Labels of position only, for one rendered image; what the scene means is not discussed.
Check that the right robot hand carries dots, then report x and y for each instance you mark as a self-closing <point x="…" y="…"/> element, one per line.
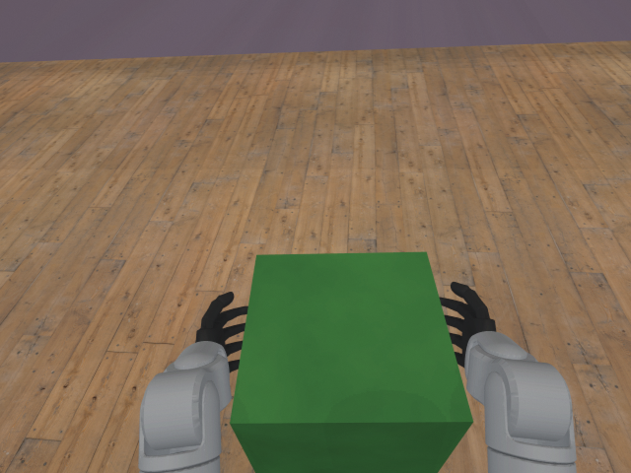
<point x="476" y="317"/>

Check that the carton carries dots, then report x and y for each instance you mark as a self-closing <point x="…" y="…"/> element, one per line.
<point x="347" y="366"/>

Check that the robot left forearm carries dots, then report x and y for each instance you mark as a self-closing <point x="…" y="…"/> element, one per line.
<point x="180" y="428"/>

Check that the left robot hand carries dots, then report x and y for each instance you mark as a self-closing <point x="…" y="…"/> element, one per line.
<point x="212" y="326"/>

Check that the robot right forearm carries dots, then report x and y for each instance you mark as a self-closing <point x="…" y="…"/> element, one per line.
<point x="529" y="424"/>

